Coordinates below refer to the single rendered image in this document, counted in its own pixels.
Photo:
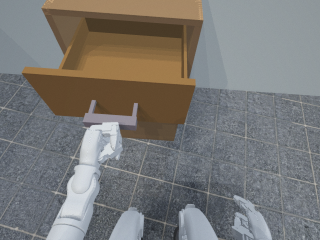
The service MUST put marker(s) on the robot thigh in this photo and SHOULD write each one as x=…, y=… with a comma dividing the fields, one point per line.
x=194, y=224
x=130, y=226

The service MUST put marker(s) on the cabinet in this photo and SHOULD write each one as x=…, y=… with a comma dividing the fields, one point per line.
x=64, y=17

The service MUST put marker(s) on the robot left forearm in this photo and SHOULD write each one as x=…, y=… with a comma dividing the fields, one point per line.
x=74, y=217

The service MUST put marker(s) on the right robot thigh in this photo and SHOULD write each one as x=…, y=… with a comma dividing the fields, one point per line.
x=194, y=224

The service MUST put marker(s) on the drawer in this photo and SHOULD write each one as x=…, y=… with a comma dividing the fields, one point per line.
x=119, y=63

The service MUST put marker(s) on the right robot hand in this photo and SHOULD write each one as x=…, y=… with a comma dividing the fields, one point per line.
x=254, y=226

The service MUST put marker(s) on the handle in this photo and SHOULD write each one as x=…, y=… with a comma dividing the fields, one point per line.
x=125, y=122

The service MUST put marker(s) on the left robot hand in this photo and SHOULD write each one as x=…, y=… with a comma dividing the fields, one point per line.
x=106, y=136

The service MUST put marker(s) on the left robot thigh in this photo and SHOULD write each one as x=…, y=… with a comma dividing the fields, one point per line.
x=130, y=226

